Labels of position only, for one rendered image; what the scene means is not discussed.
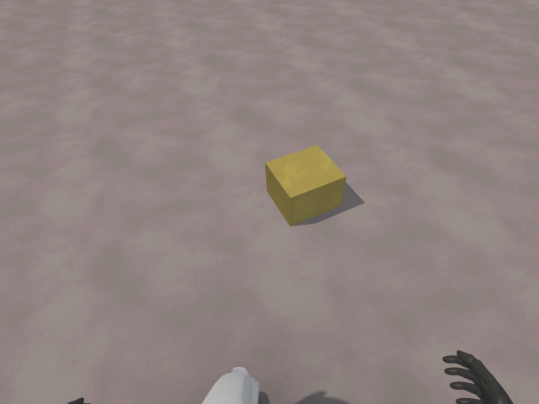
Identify carton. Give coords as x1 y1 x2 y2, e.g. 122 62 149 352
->
265 145 346 226

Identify left robot thigh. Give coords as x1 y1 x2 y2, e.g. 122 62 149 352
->
202 373 259 404

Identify right robot hand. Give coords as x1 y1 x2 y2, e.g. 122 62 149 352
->
442 350 514 404

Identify left robot shin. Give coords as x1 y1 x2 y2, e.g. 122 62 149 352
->
232 367 248 375

